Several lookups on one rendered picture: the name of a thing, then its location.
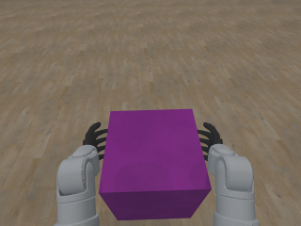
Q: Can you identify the robot left hand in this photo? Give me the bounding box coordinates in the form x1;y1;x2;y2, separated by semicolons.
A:
83;122;108;160

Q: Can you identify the robot left forearm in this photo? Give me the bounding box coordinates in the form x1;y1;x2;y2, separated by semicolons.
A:
54;145;100;226

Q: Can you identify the robot right hand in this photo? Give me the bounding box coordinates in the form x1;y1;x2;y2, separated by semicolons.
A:
198;122;223;161

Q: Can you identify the carton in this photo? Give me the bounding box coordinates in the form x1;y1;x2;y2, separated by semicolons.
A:
98;108;212;221

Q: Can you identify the robot right forearm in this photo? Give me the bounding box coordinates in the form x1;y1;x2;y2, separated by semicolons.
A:
207;143;260;226

